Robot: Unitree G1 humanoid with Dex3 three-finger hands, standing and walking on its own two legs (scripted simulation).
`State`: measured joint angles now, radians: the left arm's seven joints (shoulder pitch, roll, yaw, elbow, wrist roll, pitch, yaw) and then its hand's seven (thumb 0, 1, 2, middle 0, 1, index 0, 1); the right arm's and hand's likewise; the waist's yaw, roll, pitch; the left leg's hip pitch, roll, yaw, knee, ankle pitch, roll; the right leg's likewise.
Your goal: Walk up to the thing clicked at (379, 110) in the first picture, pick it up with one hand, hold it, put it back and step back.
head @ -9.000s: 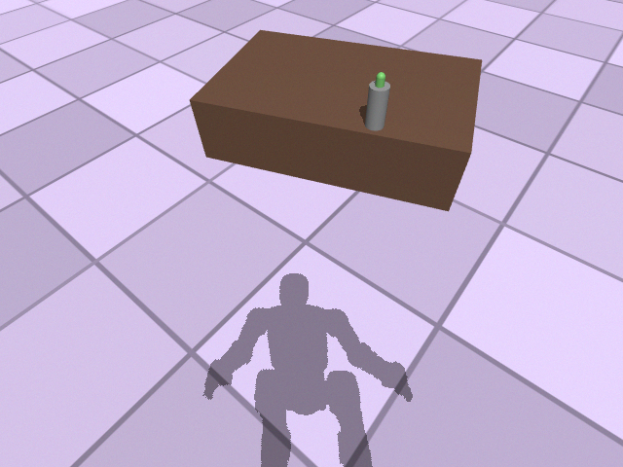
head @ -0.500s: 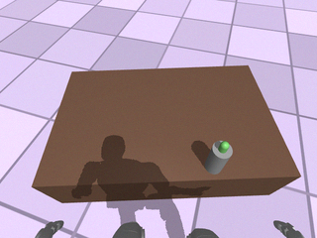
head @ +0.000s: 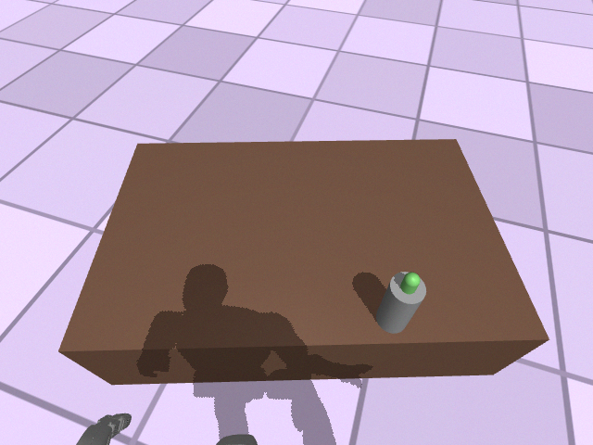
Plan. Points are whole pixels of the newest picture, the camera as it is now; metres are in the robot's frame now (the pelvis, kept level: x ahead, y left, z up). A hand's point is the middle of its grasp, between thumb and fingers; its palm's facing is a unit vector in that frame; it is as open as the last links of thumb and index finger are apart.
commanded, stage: walk up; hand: right
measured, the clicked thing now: (401, 299) +0.45 -0.23 -0.32
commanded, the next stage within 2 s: stand in 0.58 s
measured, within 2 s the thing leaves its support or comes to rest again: neither
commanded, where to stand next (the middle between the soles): +0.07 -0.02 m, yaw +1 degrees
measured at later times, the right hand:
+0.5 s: hand out of the picture +0.11 -0.25 -0.14, palm faces -0.07 +0.92 -0.38, open 7.4 cm
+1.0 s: hand out of the picture +0.11 -0.24 -0.14, palm faces -0.05 +0.94 -0.33, open 7.4 cm
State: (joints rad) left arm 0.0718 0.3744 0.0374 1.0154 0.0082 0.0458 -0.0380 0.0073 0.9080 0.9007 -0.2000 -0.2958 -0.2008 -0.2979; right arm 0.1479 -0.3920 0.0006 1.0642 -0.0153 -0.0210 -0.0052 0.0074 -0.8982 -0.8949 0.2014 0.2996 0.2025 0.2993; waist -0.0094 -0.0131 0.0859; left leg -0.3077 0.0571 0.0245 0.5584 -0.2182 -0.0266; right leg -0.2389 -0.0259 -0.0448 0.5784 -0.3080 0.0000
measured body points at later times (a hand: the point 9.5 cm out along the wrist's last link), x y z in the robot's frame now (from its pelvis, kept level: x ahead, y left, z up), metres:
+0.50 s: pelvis +0.01 +0.00 +0.01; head +0.03 +0.01 +0.46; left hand +0.08 +0.31 -0.12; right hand +0.12 -0.30 -0.11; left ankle +0.05 +0.14 -0.73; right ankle +0.00 -0.12 -0.73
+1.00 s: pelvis +0.03 +0.01 +0.02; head +0.04 +0.01 +0.47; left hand +0.10 +0.32 -0.12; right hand +0.11 -0.28 -0.12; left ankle +0.05 +0.14 -0.73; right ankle +0.00 -0.12 -0.73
